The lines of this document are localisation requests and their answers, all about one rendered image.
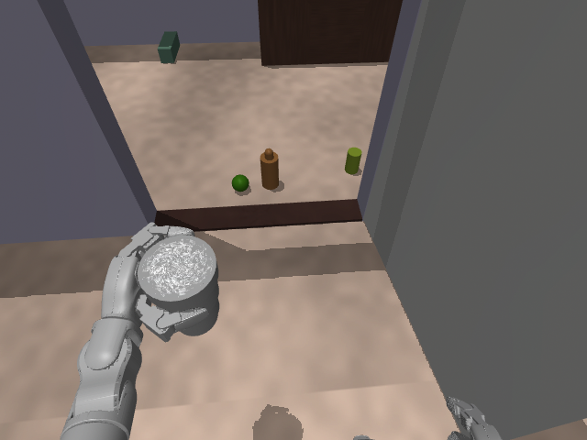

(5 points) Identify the left robot hand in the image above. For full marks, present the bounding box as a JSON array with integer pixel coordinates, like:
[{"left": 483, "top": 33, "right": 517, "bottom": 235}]
[{"left": 101, "top": 222, "right": 209, "bottom": 342}]

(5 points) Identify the right robot hand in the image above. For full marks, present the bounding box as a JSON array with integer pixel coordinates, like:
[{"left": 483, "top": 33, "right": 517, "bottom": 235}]
[{"left": 446, "top": 397, "right": 503, "bottom": 440}]

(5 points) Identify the left robot arm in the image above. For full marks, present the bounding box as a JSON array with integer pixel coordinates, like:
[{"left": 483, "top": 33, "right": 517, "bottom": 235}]
[{"left": 61, "top": 317, "right": 143, "bottom": 440}]

